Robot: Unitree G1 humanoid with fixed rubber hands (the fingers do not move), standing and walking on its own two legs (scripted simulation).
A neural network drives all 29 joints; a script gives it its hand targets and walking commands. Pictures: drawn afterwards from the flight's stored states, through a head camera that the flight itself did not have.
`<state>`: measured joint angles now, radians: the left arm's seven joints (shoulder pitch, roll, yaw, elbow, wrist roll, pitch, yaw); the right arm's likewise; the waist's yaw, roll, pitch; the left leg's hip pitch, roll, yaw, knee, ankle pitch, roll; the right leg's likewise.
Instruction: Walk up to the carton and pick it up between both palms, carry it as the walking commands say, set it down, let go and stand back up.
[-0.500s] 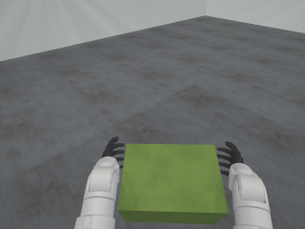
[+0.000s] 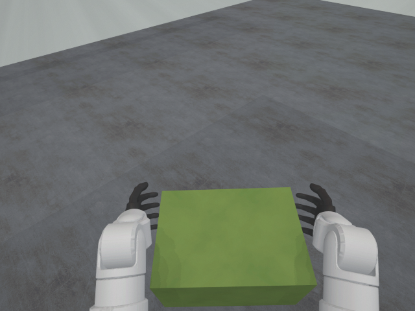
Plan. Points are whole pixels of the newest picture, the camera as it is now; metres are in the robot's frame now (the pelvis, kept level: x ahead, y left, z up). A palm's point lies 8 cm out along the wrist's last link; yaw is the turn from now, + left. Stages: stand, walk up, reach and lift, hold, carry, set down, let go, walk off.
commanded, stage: carry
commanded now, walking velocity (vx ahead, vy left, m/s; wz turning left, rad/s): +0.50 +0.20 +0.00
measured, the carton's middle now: (227, 247) +0.26 -0.01 -0.01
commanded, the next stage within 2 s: none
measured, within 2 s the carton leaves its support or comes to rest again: neither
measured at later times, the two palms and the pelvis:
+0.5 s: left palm (126, 123) +0.58 +0.27 +0.06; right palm (248, 131) +0.54 -0.07 +0.08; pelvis +0.29 +0.14 +0.00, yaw -4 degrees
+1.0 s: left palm (118, 80) +0.83 +0.36 +0.07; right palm (214, 78) +0.84 +0.02 +0.08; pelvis +0.56 +0.19 -0.01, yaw -2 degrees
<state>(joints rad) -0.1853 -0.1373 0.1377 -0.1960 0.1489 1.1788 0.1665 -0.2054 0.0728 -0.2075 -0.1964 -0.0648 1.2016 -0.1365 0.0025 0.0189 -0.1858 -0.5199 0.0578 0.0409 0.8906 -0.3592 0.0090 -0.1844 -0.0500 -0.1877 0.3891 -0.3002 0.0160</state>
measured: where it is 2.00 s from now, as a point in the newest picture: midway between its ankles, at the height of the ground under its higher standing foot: (175, 211)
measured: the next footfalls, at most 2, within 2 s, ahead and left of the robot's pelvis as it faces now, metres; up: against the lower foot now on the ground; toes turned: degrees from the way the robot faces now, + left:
left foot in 0.18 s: +0.31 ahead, +0.18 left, +0.00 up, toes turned +7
right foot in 0.68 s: +0.55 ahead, +0.06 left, +0.00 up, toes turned -15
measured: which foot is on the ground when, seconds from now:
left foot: up 0.00-0.16, down 0.18-0.72, up 0.74-0.86, down 0.88-1.00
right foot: down 0.00-0.22, up 0.24-0.66, down 0.68-1.00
